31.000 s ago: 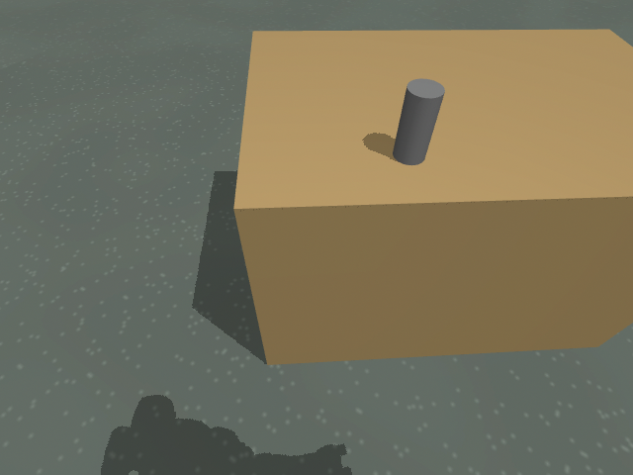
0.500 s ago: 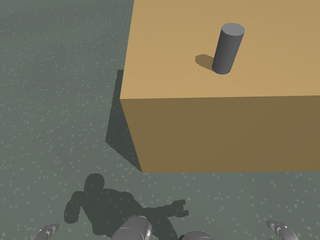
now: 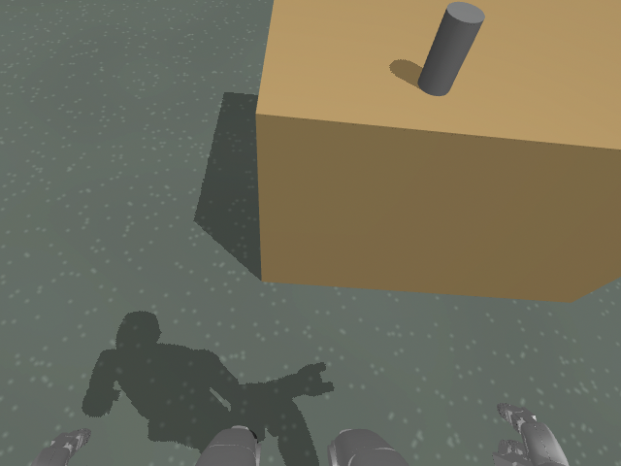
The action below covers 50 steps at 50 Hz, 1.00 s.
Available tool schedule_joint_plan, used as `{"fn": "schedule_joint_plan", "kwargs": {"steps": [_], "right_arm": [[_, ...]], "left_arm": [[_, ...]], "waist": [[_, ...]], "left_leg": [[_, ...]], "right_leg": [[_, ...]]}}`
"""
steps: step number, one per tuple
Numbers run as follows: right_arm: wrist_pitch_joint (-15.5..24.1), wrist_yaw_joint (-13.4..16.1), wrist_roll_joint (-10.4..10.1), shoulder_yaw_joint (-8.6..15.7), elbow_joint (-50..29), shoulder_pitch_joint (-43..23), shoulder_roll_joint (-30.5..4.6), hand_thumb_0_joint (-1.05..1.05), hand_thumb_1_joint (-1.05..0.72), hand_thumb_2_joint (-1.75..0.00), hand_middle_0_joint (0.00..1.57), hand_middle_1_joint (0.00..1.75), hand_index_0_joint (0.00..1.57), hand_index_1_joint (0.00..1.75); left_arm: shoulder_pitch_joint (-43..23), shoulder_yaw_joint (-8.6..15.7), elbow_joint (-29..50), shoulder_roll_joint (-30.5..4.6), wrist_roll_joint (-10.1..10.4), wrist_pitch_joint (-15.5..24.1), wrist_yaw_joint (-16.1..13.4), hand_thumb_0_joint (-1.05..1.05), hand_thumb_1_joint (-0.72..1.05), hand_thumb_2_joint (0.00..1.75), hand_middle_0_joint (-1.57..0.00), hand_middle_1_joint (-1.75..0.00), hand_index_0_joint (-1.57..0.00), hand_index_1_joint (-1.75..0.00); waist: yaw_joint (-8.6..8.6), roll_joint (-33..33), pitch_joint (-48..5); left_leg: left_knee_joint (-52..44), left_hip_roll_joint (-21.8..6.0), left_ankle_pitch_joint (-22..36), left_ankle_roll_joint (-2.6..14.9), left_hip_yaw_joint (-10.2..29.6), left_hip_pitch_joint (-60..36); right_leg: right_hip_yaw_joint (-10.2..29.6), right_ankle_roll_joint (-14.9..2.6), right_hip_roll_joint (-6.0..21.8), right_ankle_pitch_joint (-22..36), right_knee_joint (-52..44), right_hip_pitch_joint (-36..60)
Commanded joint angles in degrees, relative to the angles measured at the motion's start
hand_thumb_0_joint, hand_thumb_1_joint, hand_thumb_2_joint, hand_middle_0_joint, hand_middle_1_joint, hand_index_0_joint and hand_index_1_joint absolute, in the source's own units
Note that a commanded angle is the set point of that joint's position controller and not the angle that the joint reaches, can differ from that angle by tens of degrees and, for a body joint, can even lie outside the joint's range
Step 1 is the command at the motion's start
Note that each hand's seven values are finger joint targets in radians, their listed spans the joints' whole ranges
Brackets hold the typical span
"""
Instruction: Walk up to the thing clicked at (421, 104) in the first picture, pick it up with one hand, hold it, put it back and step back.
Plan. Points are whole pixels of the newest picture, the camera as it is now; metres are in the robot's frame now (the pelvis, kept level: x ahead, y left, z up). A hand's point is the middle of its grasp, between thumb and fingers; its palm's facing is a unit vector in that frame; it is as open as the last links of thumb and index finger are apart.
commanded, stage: step back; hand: right
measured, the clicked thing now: (448, 52) +0.79 -0.23 +0.06
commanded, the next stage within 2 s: stand in 2.00 s
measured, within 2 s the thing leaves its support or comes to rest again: neither
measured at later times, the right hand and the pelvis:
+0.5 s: hand out of the picture -0.09 -0.29 -0.17, palm faces -0.12 +0.91 -0.39, open 7.4 cm; pelvis -0.18 -0.03 -0.02, yaw +4 degrees
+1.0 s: hand out of the picture -0.22 -0.34 -0.15, palm faces -0.05 +0.93 -0.37, open 7.4 cm; pelvis -0.34 -0.07 +0.00, yaw +0 degrees
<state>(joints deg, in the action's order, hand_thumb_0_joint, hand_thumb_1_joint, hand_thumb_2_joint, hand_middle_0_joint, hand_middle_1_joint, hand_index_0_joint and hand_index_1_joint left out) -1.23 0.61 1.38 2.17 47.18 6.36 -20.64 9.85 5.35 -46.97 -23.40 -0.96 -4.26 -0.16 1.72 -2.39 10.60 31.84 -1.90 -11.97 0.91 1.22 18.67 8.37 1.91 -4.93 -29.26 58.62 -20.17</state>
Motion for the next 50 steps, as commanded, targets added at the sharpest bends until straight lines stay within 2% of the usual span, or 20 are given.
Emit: {"fn": "schedule_joint_plan", "kwargs": {"steps": [1,5,7,8,9,12,18,23,25,26,27,30,36,40,42,43,44,45,47,50], "right_arm": [[0.32,0.9,0.47,4.97,-3.8,2.98,-16.16,0.0,-0.9,-0.9,0.2,0.3,0.2,0.3],[-0.84,0.43,-0.52,4.93,-5.31,-1.85,-16.89,0.0,-0.9,-0.9,0.2,0.3,0.2,0.3],[-0.87,0.52,-1.06,3.46,-6.57,-1.79,-11.52,0.0,-0.9,-0.9,0.2,0.3,0.2,0.3],[-1.07,1.73,-0.72,4.13,-6.09,-2.58,-12.63,0.0,-0.9,-0.9,0.2,0.3,0.2,0.3],[-1.03,1.82,-0.95,5.07,-4.96,-1.48,-15.01,0.0,-0.9,-0.9,0.2,0.3,0.2,0.3],[-0.6,1.24,-1.6,3.83,-1.48,4.09,-13.11,0.0,-0.9,-0.9,0.2,0.3,0.2,0.3],[0.94,1.96,-0.47,2.54,-2.78,2.64,-10.8,0.0,-0.9,-0.9,0.2,0.3,0.2,0.3],[1.17,1.52,-0.03,3.77,1.05,10.94,-11.88,0.0,-0.9,-0.9,0.2,0.3,0.2,0.3],[1.01,1.46,1.17,5.51,0.37,9.26,-18.84,0.0,-0.9,-0.9,0.2,0.3,0.2,0.3],[0.67,0.88,1.15,5.96,-1.17,5.99,-23.87,0.0,-0.9,-0.9,0.2,0.3,0.2,0.3],[1.15,1.29,1.21,6.28,-2.07,2.09,-23.66,0.0,-0.9,-0.9,0.2,0.3,0.2,0.3],[1.33,1.55,1.53,3.69,-3.48,-3.33,-15.76,0.0,-0.9,-0.9,0.2,0.3,0.2,0.3],[0.08,0.72,0.84,3.96,-2.35,3.04,-14.59,0.0,-0.9,-0.9,0.2,0.3,0.2,0.3],[-1.61,0.15,0.42,4.35,-2.08,0.85,-16.74,0.0,-0.9,-0.9,0.2,0.3,0.2,0.3],[-1.58,-0.13,0.09,2.89,-3.32,0.72,-12.12,0.0,-0.9,-0.9,0.2,0.3,0.2,0.3],[-1.26,0.31,0.27,2.64,-4.34,-0.85,-10.75,0.0,-0.9,-0.9,0.2,0.3,0.2,0.3],[-1.5,0.97,0.24,4.15,-3.38,-2.58,-13.79,0.0,-0.9,-0.9,0.2,0.3,0.2,0.3],[-1.56,0.67,-0.03,4.74,-2.18,-1.23,-15.4,0.0,-0.9,-0.9,0.2,0.3,0.2,0.3],[-1.11,0.11,-0.75,3.98,0.24,0.88,-13.89,0.0,-0.9,-0.9,0.2,0.3,0.2,0.3],[0.01,-0.04,-0.1,3.21,0.32,1.77,-12.62,0.0,-0.9,-0.9,0.2,0.3,0.2,0.3]], "left_arm": [[1.15,1.9,3.74,-8.05,-0.28,2.33,-0.55,0.0,0.9,0.9,-0.2,-0.3,-0.2,-0.3],[10.52,2.14,-0.98,-8.56,-0.86,2.97,-0.29,0.0,0.9,0.9,-0.2,-0.3,-0.2,-0.3],[7.01,4.23,1.14,-16.27,-1.84,3.2,-0.01,0.0,0.9,0.9,-0.2,-0.3,-0.2,-0.3],[1.01,5.07,3.44,-21.06,-1.91,2.9,-0.06,0.0,0.9,0.9,-0.2,-0.3,-0.2,-0.3],[-2.55,4.71,5.03,-19.53,-1.42,3.16,-0.39,0.0,0.9,0.9,-0.2,-0.3,-0.2,-0.3],[-7.74,2.82,5.96,-11.43,-1.32,3.35,-0.79,0.0,0.9,0.9,-0.2,-0.3,-0.2,-0.3],[1.2,2.99,5.83,-10.49,-1.67,2.42,-1.84,0.0,0.9,0.9,-0.2,-0.3,-0.2,-0.3],[-2.58,1.99,7.2,-11.62,-0.29,0.98,-1.17,0.0,0.9,0.9,-0.2,-0.3,-0.2,-0.3],[-2.26,0.86,8.15,-7.97,0.22,0.74,-0.68,0.0,0.9,0.9,-0.2,-0.3,-0.2,-0.3],[-6.25,1.84,8.69,-9.85,0.25,0.72,-1.47,0.0,0.9,0.9,-0.2,-0.3,-0.2,-0.3],[-6.52,2.52,7.71,-11.52,-0.38,0.49,-1.67,0.0,0.9,0.9,-0.2,-0.3,-0.2,-0.3],[-0.16,2.38,3.84,-10.2,0.64,0.41,-0.74,0.0,0.9,0.9,-0.2,-0.3,-0.2,-0.3],[0.47,0.98,3.44,-7.84,-0.19,2.16,-0.48,0.0,0.9,0.9,-0.2,-0.3,-0.2,-0.3],[7.03,1.0,-1.99,-7.83,-0.45,4.25,-0.83,0.0,0.9,0.9,-0.2,-0.3,-0.2,-0.3],[7.37,2.89,-2.67,-13.85,-2.09,4.72,-0.83,0.0,0.9,0.9,-0.2,-0.3,-0.2,-0.3],[3.22,4.09,-0.62,-18.69,-2.09,4.47,-0.77,0.0,0.9,0.9,-0.2,-0.3,-0.2,-0.3],[-0.88,4.23,0.55,-21.48,-2.09,4.52,-1.02,0.0,0.9,0.9,-0.2,-0.3,-0.2,-0.3],[-4.54,3.75,1.01,-19.1,-1.75,4.73,-1.06,0.0,0.9,0.9,-0.2,-0.3,-0.2,-0.3],[-6.88,2.11,1.18,-13.32,-1.57,5.37,-1.16,0.0,0.9,0.9,-0.2,-0.3,-0.2,-0.3],[-0.31,2.7,-0.69,-13.38,-1.61,5.98,-1.03,0.0,0.9,0.9,-0.2,-0.3,-0.2,-0.3]], "waist": [[-3.37,14.95,-15.25],[1.36,13.83,-18.59],[0.6,-7.33,-12.45],[2.23,-14.1,-9.44],[0.45,-12.72,-5.97],[-3.78,-5.04,-7.94],[2.21,-9.56,-13.13],[-1.59,-7.04,-16.5],[-1.06,9.42,-15.83],[-3.56,16.02,-13.34],[-3.0,15.44,-10.18],[1.82,7.97,-9.95],[-2.26,13.66,-13.59],[-0.26,13.91,-19.08],[-0.03,0.3,-15.49],[0.73,-6.83,-11.89],[2.19,-9.81,-7.64],[-0.35,-7.78,-4.15],[-2.59,-1.96,-3.51],[0.33,-4.95,-7.49]], "left_leg": [[-4.22,-11.68,20.9,12.07,10.7,-15.59],[0.35,-9.75,12.27,7.36,9.0,-6.78],[13.49,5.0,-13.69,0.14,3.8,12.82],[28.03,6.54,-24.31,-1.46,5.39,9.13],[34.36,4.32,-23.04,-1.2,8.75,5.67],[36.14,9.66,-14.19,-0.9,8.23,7.94],[18.17,5.36,-19.24,-2.64,3.33,11.51],[-8.45,4.04,0.63,-0.36,-1.54,-5.7],[-10.96,-12.47,11.61,7.14,21.19,-12.54],[-14.24,-21.23,12.59,15.72,29.34,-1.02],[-16.21,-24.48,9.58,18.76,33.24,6.36],[-9.97,-12.92,18.73,12.57,12.54,2.03],[-5.88,-10.39,14.89,12.08,10.3,-16.04],[1.59,-8.9,10.67,8.58,6.96,-12.88],[10.81,-0.59,-7.81,2.96,3.35,8.96],[16.93,4.85,-19.87,-0.46,3.28,13.53],[25.49,2.34,-21.3,-1.53,9.21,7.13],[29.17,1.3,-17.89,-1.18,10.69,4.25],[30.95,6.48,-11.2,-1.36,8.71,7.81],[24.54,4.89,-11.45,-2.35,6.24,9.73]], "right_leg": [[-5.11,-0.1,2.9,1.17,-15.71,-0.01],[-7.23,-3.6,4.16,16.15,-34.72,12.67],[17.08,-9.85,19.05,13.52,-39.78,13.01],[24.08,-19.14,29.15,14.68,-43.1,-1.31],[25.18,-19.82,29.92,14.05,-44.62,-9.39],[2.22,-11.41,16.06,32.35,-35.14,1.24],[3.28,-14.18,18.63,45.59,-28.2,21.0],[1.33,-9.52,16.38,36.14,-21.29,12.94],[-4.07,-4.06,6.24,10.4,-10.32,-4.84],[-4.42,-2.62,1.51,-8.18,1.44,-3.63],[1.48,-2.54,2.87,-8.1,11.3,-0.88],[1.97,-2.55,-0.31,-0.88,16.2,-3.22],[-4.1,0.05,2.27,-1.03,-9.32,-5.03],[-9.9,-2.16,2.7,11.83,-40.11,9.68],[8.79,-6.27,11.58,9.38,-38.68,17.87],[20.12,-12.4,23.67,0.83,-42.25,7.71],[26.84,-18.12,29.84,-2.55,-44.97,-6.95],[22.25,-16.85,28.25,-5.11,-45.42,-12.08],[5.77,-12.08,18.03,11.8,-39.31,-2.82],[4.07,-11.06,15.92,11.41,-36.46,6.34]]}}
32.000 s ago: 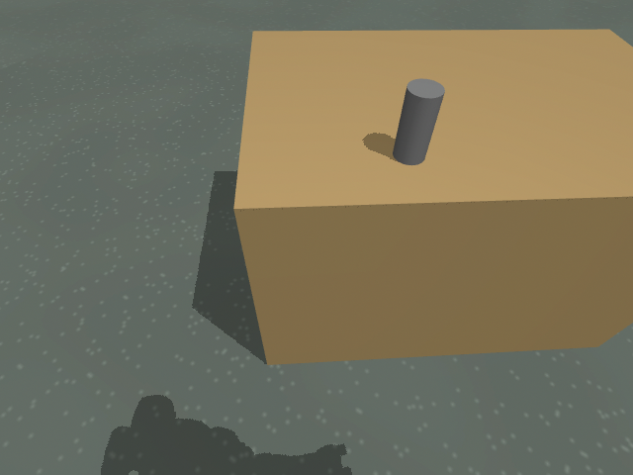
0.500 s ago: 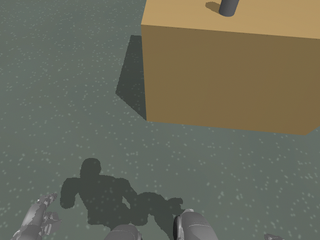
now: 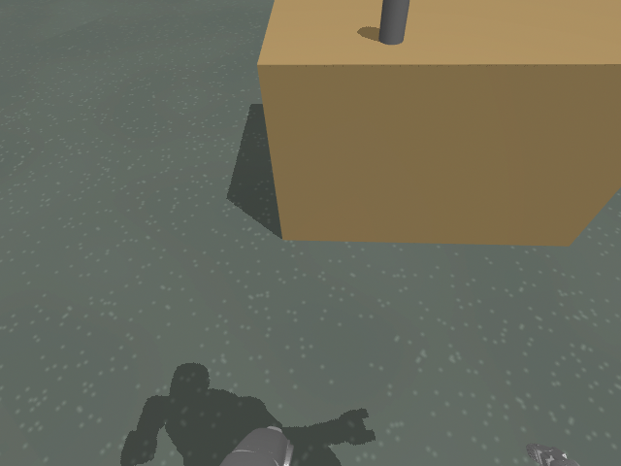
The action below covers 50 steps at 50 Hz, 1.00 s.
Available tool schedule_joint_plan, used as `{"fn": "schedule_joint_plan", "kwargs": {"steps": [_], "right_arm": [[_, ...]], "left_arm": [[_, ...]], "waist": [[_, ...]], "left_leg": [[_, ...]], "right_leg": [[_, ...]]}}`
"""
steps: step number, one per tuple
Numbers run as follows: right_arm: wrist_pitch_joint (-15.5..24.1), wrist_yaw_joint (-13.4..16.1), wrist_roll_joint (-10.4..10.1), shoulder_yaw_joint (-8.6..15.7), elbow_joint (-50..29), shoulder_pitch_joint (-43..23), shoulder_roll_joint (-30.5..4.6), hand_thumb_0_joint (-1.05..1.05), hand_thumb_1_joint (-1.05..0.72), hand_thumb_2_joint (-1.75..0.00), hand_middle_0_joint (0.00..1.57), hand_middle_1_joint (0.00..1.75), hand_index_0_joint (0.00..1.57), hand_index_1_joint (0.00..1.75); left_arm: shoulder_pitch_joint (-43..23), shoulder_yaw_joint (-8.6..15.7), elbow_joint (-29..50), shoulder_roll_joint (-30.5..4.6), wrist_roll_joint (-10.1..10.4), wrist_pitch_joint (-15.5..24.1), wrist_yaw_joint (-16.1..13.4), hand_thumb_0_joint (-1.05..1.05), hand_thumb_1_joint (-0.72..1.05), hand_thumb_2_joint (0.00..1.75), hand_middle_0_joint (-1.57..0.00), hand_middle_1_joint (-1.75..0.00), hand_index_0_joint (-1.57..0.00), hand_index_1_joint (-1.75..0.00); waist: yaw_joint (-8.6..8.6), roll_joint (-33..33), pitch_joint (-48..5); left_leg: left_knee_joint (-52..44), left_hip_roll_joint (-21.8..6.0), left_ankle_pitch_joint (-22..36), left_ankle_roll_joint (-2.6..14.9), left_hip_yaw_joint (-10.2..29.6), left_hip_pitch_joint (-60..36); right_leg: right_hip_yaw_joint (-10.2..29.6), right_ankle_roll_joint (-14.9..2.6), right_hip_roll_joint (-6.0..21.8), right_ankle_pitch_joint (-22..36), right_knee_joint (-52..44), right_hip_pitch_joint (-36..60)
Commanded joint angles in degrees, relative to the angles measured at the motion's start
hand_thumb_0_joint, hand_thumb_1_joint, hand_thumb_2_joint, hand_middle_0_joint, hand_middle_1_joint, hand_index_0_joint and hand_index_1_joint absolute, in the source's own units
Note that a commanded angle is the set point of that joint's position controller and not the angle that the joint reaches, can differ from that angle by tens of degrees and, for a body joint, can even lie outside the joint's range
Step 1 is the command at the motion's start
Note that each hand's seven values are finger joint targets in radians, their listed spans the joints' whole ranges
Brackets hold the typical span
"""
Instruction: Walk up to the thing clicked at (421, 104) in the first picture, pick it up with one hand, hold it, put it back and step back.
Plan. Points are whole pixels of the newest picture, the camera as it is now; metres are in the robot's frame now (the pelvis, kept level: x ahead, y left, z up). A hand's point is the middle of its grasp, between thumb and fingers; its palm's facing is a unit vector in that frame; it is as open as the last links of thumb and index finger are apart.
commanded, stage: step back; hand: right
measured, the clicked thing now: (395, 9) +1.13 -0.16 +0.06
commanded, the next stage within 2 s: stand in 1.00 s
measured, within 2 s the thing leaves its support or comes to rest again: neither
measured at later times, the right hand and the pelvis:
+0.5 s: hand out of the picture +0.06 -0.28 -0.16, palm faces -0.05 +0.93 -0.37, open 7.4 cm; pelvis -0.01 -0.01 +0.00, yaw +3 degrees
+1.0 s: hand (483, 458) +0.16 -0.22 -0.15, palm faces -0.11 +0.93 -0.35, open 7.4 cm; pelvis +0.04 +0.02 +0.00, yaw +5 degrees
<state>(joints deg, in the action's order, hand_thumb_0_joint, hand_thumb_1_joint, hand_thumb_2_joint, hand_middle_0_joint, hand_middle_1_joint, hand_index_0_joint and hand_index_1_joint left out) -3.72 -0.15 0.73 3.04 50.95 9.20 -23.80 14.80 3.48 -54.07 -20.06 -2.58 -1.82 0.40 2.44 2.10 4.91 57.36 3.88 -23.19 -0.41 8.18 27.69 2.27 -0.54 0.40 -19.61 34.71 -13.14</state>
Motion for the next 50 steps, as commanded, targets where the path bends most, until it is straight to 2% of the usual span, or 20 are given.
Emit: {"fn": "schedule_joint_plan", "kwargs": {"steps": [1,4,7,8,9,10,11,14,18,22,23,24,26,30,35,38,40,42,46,50], "right_arm": [[2.9,0.4,0.72,2.2,-3.71,-2.35,-9.56,0.0,-0.9,-0.9,0.2,0.3,0.2,0.3],[4.17,-0.42,1.5,2.35,-3.04,-2.32,-8.93,0.0,-0.9,-0.9,0.2,0.3,0.2,0.3],[5.57,-0.22,1.54,3.62,0.82,3.75,-8.94,0.0,-0.9,-0.9,0.2,0.3,0.2,0.3],[6.03,0.09,2.14,4.56,1.58,6.45,-11.06,0.0,-0.9,-0.9,0.2,0.3,0.2,0.3],[6.25,0.22,2.22,5.24,0.9,6.31,-16.18,0.0,-0.9,-0.9,0.2,0.3,0.2,0.3],[6.1,-0.04,1.84,5.72,1.03,7.43,-19.63,0.0,-0.9,-0.9,0.2,0.3,0.2,0.3],[6.07,-0.12,1.51,5.71,0.44,4.78,-18.63,0.0,-0.9,-0.9,0.2,0.3,0.2,0.3],[6.7,-0.12,1.68,3.86,-0.35,1.69,-11.87,0.0,-0.9,-0.9,0.2,0.3,0.2,0.3],[6.3,-0.32,1.59,4.21,0.17,4.27,-12.52,0.0,-0.9,-0.9,0.2,0.3,0.2,0.3],[4.58,-0.36,0.74,2.47,-1.63,-0.82,-8.63,0.0,-0.9,-0.9,0.2,0.3,0.2,0.3],[4.46,-0.14,0.46,1.24,-1.82,1.01,-5.13,0.0,-0.9,-0.9,0.2,0.3,0.2,0.3],[4.53,0.08,0.2,0.57,-2.75,1.08,-3.25,0.0,-0.9,-0.9,0.2,0.3,0.2,0.3],[4.03,0.7,0.79,2.71,0.48,4.56,-9.73,0.0,-0.9,-0.9,0.2,0.3,0.2,0.3],[4.25,0.35,0.63,2.28,3.3,6.56,-8.83,0.0,-0.9,-0.9,0.2,0.3,0.2,0.3],[4.43,0.39,0.77,1.53,3.99,5.29,-7.08,0.0,-0.9,-0.9,0.2,0.3,0.2,0.3],[5.08,0.9,0.77,1.6,5.34,5.6,-6.6,0.0,-0.9,-0.9,0.2,0.3,0.2,0.3],[5.45,1.45,1.09,2.66,5.28,4.91,-10.15,0.0,-0.9,-0.9,0.2,0.3,0.2,0.3],[5.36,1.27,0.26,2.26,3.94,-1.9,-12.85,0.0,-0.9,-0.9,0.2,0.3,0.2,0.3],[5.02,1.4,0.13,1.11,4.66,-3.81,-9.48,0.0,-0.9,-0.9,0.2,0.3,0.2,0.3],[5.44,0.99,-0.24,0.38,6.39,-4.78,-9.22,0.0,-0.9,-0.9,0.2,0.3,0.2,0.3]], "left_arm": [[-3.69,4.76,6.14,-17.23,-0.3,3.61,-1.47,0.0,0.9,0.9,-0.2,-0.3,-0.2,-0.3],[-3.14,5.23,5.58,-18.12,-0.4,3.35,-0.99,0.0,0.9,0.9,-0.2,-0.3,-0.2,-0.3],[-4.38,3.14,5.92,-15.44,0.13,2.34,-0.4,0.0,0.9,0.9,-0.2,-0.3,-0.2,-0.3],[-2.57,2.3,6.04,-11.94,0.48,2.37,-0.38,0.0,0.9,0.9,-0.2,-0.3,-0.2,-0.3],[-4.25,1.21,6.91,-8.96,1.62,2.53,-0.29,0.0,0.9,0.9,-0.2,-0.3,-0.2,-0.3],[-9.71,3.39,6.38,-15.62,0.76,2.74,-0.85,0.0,0.9,0.9,-0.2,-0.3,-0.2,-0.3],[-9.45,3.62,6.03,-17.15,0.8,3.04,-0.54,0.0,0.9,0.9,-0.2,-0.3,-0.2,-0.3],[-4.14,3.08,4.04,-14.31,1.28,3.68,0.49,0.0,0.9,0.9,-0.2,-0.3,-0.2,-0.3],[-6.19,2.89,3.9,-12.55,1.18,3.88,0.86,0.0,0.9,0.9,-0.2,-0.3,-0.2,-0.3],[0.98,3.51,-0.59,-12.7,0.97,4.75,-0.2,0.0,0.9,0.9,-0.2,-0.3,-0.2,-0.3],[1.97,4.21,-0.86,-14.32,0.4,5.03,-0.72,0.0,0.9,0.9,-0.2,-0.3,-0.2,-0.3],[2.73,5.0,-0.01,-18.8,-0.42,5.54,-1.18,0.0,0.9,0.9,-0.2,-0.3,-0.2,-0.3],[-5.29,5.04,2.6,-20.41,0.16,5.36,-0.98,0.0,0.9,0.9,-0.2,-0.3,-0.2,-0.3],[-7.38,3.99,2.4,-16.59,0.84,6.02,-1.02,0.0,0.9,0.9,-0.2,-0.3,-0.2,-0.3],[-8.71,3.32,2.2,-15.76,1.22,5.63,-1.1,0.0,0.9,0.9,-0.2,-0.3,-0.2,-0.3],[-9.24,2.44,2.16,-15.14,2.02,4.51,-1.2,0.0,0.9,0.9,-0.2,-0.3,-0.2,-0.3],[-8.34,1.77,2.7,-12.94,2.51,4.01,-1.47,0.0,0.9,0.9,-0.2,-0.3,-0.2,-0.3],[-7.83,1.63,0.77,-12.58,3.23,3.19,-1.63,0.0,0.9,0.9,-0.2,-0.3,-0.2,-0.3],[-8.55,1.62,-0.42,-14.54,2.51,3.97,-1.59,0.0,0.9,0.9,-0.2,-0.3,-0.2,-0.3],[-8.43,-0.51,-3.64,-10.78,3.07,3.35,-1.09,0.0,0.9,0.9,-0.2,-0.3,-0.2,-0.3]], "waist": [[0.9,-10.75,-2.0],[2.04,-14.24,-2.2],[-1.8,-9.01,-4.29],[-2.35,-0.25,-6.92],[-3.59,11.0,-5.74],[-5.87,5.34,-1.02],[-4.25,4.04,2.04],[-1.71,4.77,0.79],[-4.11,8.47,-1.08],[1.08,3.58,-2.97],[1.67,-3.96,-3.66],[2.13,-13.17,-3.93],[-0.47,-6.64,0.39],[-1.43,-6.84,-0.93],[-1.26,-11.16,-4.16],[-2.84,-9.84,-6.69],[-2.07,-2.47,-10.45],[-0.44,2.47,-10.24],[-0.89,2.14,-11.6],[-1.16,2.42,-10.5]], "left_leg": [[-6.6,-1.99,-2.17,-1.22,-2.17,1.56],[-19.53,-3.52,-7.27,-1.05,-5.56,-2.05],[-39.35,-2.07,2.53,1.38,-6.72,-21.08],[-40.5,-8.22,-0.1,3.23,4.97,-29.33],[-45.34,-20.39,-12.48,9.17,25.2,-30.38],[-46.59,-24.42,-21.61,15.17,30.2,-18.71],[-47.23,-24.93,-23.43,16.31,27.78,-13.0],[-42.71,-15.71,-5.65,10.62,10.56,-19.31],[-41.1,-15.12,-1.14,10.5,7.42,-17.17],[-29.47,-10.94,-4.97,6.38,0.06,-2.06],[-21.3,-7.41,-6.73,4.25,-2.17,2.84],[-9.85,0.01,-8.41,1.58,-3.84,8.09],[-3.79,-4.23,-9.32,1.09,-0.62,0.81],[-5.94,-4.95,-2.22,0.72,0.79,-3.2],[-18.44,-4.91,-0.37,0.14,-5.91,-9.15],[-31.16,-3.68,13.23,0.71,-8.77,-16.33],[-30.14,-11.02,33.38,3.9,-0.07,-19.98],[-29.96,-17.28,29.78,10.27,6.42,-13.26],[-27.11,-11.02,32.03,4.09,-1.88,-13.51],[-32.41,-12.29,27.44,3.54,0.72,-18.01]], "right_leg": [[10.94,-8.9,11.09,-2.23,-12.66,2.65],[13.71,-10.34,13.96,-14.36,-14.27,4.68],[7.41,-6.89,10.21,-5.75,-4.15,-3.64],[3.41,-4.13,6.7,-3.39,5.9,-11.38],[-4.84,-0.75,-1.5,-10.87,15.41,-24.21],[1.48,-0.77,1.91,-14.36,18.37,-21.23],[1.76,-1.33,3.06,-13.4,20.38,-17.54],[-0.34,-0.94,2.87,-5.54,14.11,-17.36],[-3.18,-0.02,1.05,-4.76,5.88,-10.52],[-4.84,-0.34,-1.59,5.06,-8.58,11.06],[3.84,-1.0,2.97,1.22,-12.48,15.06],[23.38,-5.11,14.88,-9.88,-20.86,14.06],[30.15,-12.71,22.44,-26.32,-23.99,-1.51],[14.85,-9.03,15.69,-5.5,-19.37,-1.7],[6.21,-8.16,13.91,17.7,-12.4,0.46],[1.78,-5.48,11.32,30.32,-3.44,0.7],[-1.62,-1.77,6.76,27.36,3.33,-0.02],[-3.07,-0.27,1.61,7.31,2.85,3.13],[0.39,-2.05,6.28,21.25,-3.49,7.87],[0.45,-1.55,5.72,17.63,-6.43,5.27]]}}
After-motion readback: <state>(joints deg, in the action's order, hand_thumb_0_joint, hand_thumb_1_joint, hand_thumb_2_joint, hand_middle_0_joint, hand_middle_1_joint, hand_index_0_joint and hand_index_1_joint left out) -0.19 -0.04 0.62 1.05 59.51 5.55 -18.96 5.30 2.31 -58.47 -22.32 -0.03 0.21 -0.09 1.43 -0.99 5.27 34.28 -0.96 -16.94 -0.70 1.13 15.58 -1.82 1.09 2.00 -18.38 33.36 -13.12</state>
